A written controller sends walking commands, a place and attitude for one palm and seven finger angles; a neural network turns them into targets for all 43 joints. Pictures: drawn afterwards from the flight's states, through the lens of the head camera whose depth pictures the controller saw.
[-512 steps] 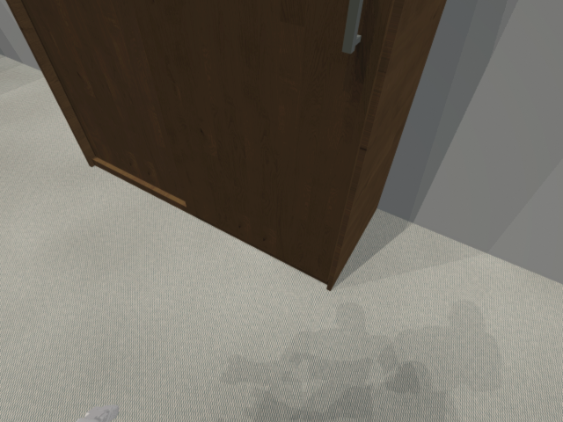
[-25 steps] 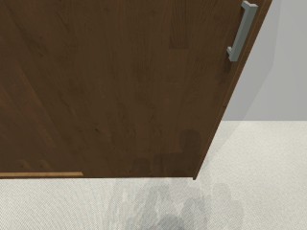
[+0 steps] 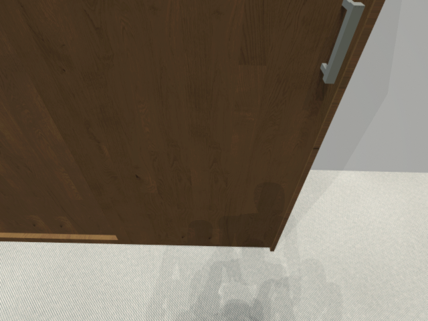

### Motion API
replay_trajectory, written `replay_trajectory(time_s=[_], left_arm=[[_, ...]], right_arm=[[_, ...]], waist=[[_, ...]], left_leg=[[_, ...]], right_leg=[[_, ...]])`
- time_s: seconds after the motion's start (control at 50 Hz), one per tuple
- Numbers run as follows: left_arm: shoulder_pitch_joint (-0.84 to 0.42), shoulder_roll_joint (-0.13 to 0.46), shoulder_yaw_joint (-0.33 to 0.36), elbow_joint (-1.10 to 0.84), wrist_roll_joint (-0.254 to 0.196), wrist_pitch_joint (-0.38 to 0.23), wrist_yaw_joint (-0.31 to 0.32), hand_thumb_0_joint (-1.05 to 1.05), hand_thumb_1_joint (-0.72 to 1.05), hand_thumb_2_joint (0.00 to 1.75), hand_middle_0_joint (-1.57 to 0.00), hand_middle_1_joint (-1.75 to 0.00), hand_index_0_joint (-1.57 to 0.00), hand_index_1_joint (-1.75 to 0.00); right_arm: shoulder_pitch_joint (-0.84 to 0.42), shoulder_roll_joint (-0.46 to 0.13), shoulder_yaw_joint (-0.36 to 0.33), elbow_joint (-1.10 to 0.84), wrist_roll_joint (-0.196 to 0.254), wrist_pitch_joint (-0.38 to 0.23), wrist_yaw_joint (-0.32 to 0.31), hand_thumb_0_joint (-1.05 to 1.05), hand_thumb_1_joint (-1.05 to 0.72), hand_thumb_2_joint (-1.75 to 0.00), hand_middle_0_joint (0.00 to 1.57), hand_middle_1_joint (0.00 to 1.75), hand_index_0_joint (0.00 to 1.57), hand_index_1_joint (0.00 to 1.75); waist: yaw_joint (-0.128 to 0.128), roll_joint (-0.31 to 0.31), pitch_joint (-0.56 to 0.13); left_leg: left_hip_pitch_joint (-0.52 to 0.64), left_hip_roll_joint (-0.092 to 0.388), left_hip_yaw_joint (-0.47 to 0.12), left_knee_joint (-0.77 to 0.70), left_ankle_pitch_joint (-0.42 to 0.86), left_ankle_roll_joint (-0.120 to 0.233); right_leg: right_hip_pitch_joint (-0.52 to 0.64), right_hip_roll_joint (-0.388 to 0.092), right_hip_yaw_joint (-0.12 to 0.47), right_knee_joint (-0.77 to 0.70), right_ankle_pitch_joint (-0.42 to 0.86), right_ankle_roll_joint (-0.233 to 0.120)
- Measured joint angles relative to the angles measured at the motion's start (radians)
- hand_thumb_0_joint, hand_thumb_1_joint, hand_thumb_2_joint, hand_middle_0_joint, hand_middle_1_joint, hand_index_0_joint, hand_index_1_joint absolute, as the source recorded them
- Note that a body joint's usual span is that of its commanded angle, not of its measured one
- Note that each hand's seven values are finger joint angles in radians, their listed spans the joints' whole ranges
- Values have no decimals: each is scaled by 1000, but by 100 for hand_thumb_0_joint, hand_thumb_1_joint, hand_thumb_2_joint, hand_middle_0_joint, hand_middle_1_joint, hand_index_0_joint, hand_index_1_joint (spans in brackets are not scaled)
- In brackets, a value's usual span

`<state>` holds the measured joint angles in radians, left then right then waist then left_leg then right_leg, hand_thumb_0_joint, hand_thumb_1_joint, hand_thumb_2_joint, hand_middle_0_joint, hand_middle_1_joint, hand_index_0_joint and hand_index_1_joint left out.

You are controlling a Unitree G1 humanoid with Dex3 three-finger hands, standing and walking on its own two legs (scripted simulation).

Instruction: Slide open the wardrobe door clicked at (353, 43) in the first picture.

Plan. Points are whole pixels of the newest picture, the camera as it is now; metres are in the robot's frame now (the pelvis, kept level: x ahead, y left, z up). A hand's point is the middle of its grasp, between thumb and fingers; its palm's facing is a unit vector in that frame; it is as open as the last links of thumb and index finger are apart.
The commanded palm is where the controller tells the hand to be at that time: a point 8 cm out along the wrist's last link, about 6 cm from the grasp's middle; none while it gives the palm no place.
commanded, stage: look again from close up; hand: right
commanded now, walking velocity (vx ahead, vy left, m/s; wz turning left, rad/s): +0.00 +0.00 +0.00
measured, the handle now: (338, 42) +0.58 -0.19 +0.27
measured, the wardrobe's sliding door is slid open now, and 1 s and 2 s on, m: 0.00 0.00 0.00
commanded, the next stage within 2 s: none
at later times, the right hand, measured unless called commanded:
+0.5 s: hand out of the picture +0.03 -0.25 -0.16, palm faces +0.00 +0.96 -0.29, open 7.4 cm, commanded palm none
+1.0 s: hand out of the picture +0.01 -0.23 -0.16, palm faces -0.02 +0.97 -0.26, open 7.4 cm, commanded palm none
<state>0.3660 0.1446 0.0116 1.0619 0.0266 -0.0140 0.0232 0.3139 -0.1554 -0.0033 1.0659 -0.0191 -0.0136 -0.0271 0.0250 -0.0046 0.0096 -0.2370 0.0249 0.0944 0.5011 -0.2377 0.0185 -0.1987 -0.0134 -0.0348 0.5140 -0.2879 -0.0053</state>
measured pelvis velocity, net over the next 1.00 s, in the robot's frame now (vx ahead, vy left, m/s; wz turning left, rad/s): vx -0.02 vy -0.02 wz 0.00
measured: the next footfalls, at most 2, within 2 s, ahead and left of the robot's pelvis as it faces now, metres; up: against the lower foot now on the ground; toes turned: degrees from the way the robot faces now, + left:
none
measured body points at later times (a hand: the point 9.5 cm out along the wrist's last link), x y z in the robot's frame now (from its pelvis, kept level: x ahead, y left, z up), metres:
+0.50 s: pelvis -0.02 -0.03 +0.00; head -0.04 -0.03 +0.45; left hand +0.05 +0.25 -0.13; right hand +0.03 -0.30 -0.13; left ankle +0.02 +0.11 -0.74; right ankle -0.01 -0.11 -0.74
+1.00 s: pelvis -0.02 -0.02 +0.01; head -0.02 -0.02 +0.46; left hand +0.01 +0.25 -0.14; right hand +0.01 -0.28 -0.14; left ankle +0.02 +0.11 -0.74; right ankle -0.01 -0.11 -0.74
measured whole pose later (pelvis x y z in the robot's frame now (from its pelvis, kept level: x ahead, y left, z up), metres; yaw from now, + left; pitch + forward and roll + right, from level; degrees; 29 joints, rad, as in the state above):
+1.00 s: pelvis -0.02 -0.02 +0.01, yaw +0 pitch -3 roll +0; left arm 0.22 0.26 0.00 1.10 0.01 0.00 -0.01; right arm 0.25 -0.25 0.02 1.07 -0.02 -0.01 -0.02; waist 0.00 0.01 0.04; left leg -0.20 0.05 0.08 0.40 -0.15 -0.01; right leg -0.15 0.02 -0.05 0.40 -0.20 -0.03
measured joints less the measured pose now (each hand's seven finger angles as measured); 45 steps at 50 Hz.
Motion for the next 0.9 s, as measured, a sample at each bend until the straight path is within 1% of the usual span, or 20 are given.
replay_trajectory(time_s=[0.06,0.14,0.36,0.5,0.66,0.9], left_arm=[[0,19,5,-16,-1,2,1,0,91,90,-20,-30,-20,-30],[-22,43,6,-34,-6,-4,1,0,91,90,-20,-30,-20,-30],[-130,104,4,-64,-6,-3,-15,0,91,90,-20,-30,-20,-30],[-157,133,2,-57,-5,4,-28,0,91,90,-20,-30,-20,-30],[-151,147,1,-29,-7,13,-34,0,91,90,-20,-30,-20,-30],[-138,129,-7,23,-13,13,-34,0,91,90,-20,-30,-20,-30]], right_arm=[[-4,-17,-5,-22,0,5,-1,0,-90,-90,20,30,20,30],[-23,-37,-5,-48,1,2,-1,0,-90,-90,20,30,20,30],[-67,-93,-1,-79,1,5,6,0,-90,-90,20,30,20,30],[-65,-122,3,-66,-2,11,11,0,-90,-90,20,30,20,30],[-44,-130,9,-37,-4,14,14,0,-90,-90,20,30,20,30],[-47,-106,20,-1,0,8,12,0,-90,-90,20,30,20,30]], waist=[[-3,4,-25],[-12,6,-34],[-27,5,-11],[-33,7,2],[-35,7,14],[-30,7,29]], left_leg=[[-2,5,-3,26,-18,-7],[9,9,-11,28,-18,-15],[25,25,-28,-18,32,-32],[25,33,-28,-56,68,-37],[23,37,-24,-81,87,-38],[33,32,-16,-100,89,-33]], right_leg=[[-2,3,-2,28,-21,-6],[10,8,-10,32,-27,-14],[33,27,-27,-20,21,-32],[32,37,-27,-60,59,-38],[30,42,-23,-89,82,-38],[38,38,-15,-108,87,-32]])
